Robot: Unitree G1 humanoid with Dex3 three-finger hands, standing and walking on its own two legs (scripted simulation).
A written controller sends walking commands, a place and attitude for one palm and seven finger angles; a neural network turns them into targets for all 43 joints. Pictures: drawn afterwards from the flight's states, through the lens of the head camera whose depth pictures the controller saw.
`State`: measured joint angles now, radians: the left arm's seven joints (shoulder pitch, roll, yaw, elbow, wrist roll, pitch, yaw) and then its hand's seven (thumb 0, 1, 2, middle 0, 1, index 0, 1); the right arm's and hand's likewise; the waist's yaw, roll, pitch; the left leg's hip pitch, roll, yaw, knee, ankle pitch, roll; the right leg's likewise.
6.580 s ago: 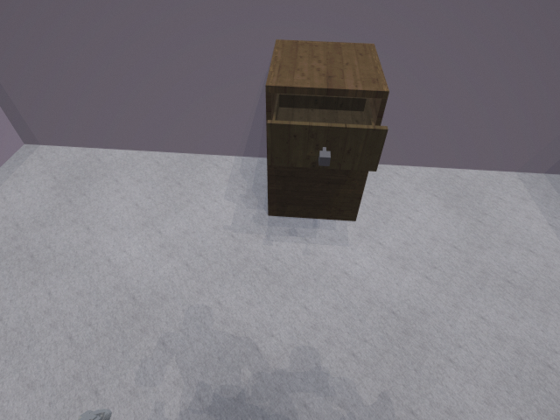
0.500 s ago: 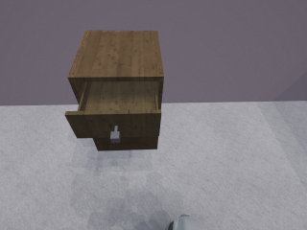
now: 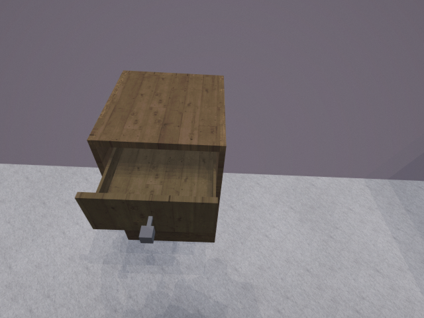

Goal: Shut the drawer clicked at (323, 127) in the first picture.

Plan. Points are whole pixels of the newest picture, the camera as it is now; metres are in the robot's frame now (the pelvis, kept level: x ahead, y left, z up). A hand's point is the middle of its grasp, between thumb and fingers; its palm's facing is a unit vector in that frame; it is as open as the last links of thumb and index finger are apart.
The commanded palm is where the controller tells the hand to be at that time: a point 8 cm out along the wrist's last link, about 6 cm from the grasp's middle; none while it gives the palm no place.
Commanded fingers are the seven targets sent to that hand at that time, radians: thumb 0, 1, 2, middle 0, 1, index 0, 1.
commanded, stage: come to a stop and stand still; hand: left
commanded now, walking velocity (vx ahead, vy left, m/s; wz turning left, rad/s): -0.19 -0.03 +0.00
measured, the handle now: (148, 228) +0.39 +0.21 -0.21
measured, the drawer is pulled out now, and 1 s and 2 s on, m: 0.19 0.19 0.19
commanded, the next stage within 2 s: look again from close up in 1.52 s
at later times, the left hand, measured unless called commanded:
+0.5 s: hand out of the picture +0.02 +0.17 -0.17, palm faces +0.00 -0.97 -0.23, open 7.4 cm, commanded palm none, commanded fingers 0.00 0.90 0.90 -0.20 -0.30 -0.20 -0.30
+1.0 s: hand out of the picture +0.00 +0.19 -0.17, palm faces +0.03 -0.98 -0.18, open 7.3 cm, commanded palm none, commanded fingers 0.00 0.90 0.90 -0.20 -0.30 -0.20 -0.30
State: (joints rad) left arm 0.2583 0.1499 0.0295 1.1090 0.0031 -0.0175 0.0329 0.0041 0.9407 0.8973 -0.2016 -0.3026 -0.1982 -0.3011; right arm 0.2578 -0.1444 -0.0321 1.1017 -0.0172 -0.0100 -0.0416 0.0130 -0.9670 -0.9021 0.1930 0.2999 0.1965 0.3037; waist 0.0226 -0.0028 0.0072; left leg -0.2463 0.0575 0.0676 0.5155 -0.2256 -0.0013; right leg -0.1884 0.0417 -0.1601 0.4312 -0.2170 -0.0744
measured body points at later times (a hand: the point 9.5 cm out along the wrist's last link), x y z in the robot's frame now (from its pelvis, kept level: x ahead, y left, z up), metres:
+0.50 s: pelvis -0.01 -0.01 +0.00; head -0.01 -0.02 +0.45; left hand +0.02 +0.22 -0.15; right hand +0.02 -0.24 -0.16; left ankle +0.01 +0.12 -0.73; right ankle +0.02 -0.07 -0.74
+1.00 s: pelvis +0.00 +0.03 +0.00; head +0.00 +0.03 +0.45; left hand -0.01 +0.25 -0.16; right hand -0.04 -0.17 -0.16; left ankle +0.00 +0.11 -0.74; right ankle +0.02 -0.07 -0.74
